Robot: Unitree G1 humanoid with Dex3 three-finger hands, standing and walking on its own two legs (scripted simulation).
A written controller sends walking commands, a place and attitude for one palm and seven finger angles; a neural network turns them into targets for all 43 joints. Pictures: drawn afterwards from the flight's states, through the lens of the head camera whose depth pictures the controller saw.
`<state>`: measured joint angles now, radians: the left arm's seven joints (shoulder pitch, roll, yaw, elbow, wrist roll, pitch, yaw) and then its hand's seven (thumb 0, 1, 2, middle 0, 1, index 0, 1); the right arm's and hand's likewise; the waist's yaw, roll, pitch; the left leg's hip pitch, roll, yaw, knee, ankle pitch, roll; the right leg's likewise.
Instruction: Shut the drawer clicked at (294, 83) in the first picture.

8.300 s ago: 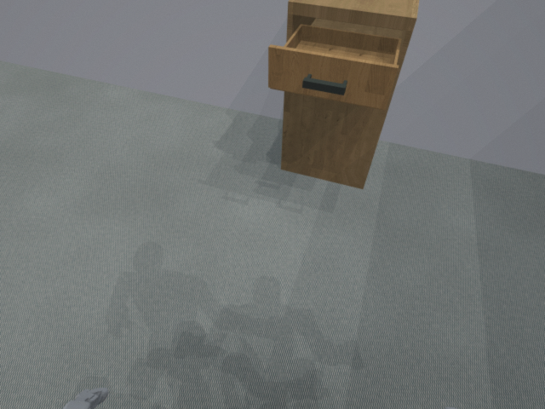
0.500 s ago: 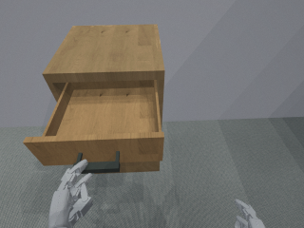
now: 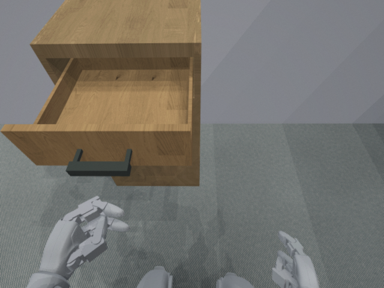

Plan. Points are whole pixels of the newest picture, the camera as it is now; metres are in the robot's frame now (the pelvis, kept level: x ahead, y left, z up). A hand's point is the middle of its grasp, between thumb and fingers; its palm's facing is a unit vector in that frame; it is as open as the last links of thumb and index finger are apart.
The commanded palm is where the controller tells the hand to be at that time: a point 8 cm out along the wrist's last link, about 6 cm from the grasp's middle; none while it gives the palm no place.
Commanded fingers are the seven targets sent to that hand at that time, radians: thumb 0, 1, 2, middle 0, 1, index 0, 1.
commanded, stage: raise the hand and make a fist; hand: left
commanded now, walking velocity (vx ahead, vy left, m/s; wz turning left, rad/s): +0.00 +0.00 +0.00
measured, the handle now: (101, 160) +0.38 +0.23 +0.02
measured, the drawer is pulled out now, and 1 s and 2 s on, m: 0.26 0.26 0.26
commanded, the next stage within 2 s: bring the fist close to the handle in 1.14 s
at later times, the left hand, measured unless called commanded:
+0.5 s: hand (68, 238) +0.19 +0.20 +0.11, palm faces +0.05 -1.00 +0.01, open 3.1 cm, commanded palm +0.15 +0.24 +0.11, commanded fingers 0.00 0.90 0.90 -1.40 -1.60 -1.40 -1.60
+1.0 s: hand (84, 240) +0.19 +0.17 +0.11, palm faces -0.01 -1.00 -0.01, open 3.3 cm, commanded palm +0.15 +0.23 +0.13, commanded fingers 0.00 0.90 0.90 -1.40 -1.60 -1.40 -1.60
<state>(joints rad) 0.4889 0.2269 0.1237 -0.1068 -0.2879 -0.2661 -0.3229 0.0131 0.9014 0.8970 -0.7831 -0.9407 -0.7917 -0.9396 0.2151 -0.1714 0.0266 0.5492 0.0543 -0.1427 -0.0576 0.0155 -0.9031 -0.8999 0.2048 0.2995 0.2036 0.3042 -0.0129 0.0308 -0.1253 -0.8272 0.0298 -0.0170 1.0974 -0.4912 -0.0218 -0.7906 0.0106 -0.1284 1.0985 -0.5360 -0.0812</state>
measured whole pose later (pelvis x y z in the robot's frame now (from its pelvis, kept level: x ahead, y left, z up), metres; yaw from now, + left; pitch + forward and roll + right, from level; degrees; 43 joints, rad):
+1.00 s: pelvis +0.02 +0.06 +0.02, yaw -1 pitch +10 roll -2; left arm 0.77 0.15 -0.11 -0.50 -0.11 -0.22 -0.02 0.01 0.90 0.90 -1.39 -1.60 -1.40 -1.60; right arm 0.30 -0.22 0.02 0.39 0.03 -0.10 0.00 0.02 -0.90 -0.90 0.20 0.30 0.20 0.30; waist 0.00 0.04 -0.14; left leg -0.69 0.00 0.03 1.02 -0.51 0.05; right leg -0.65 -0.02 -0.08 0.98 -0.51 -0.01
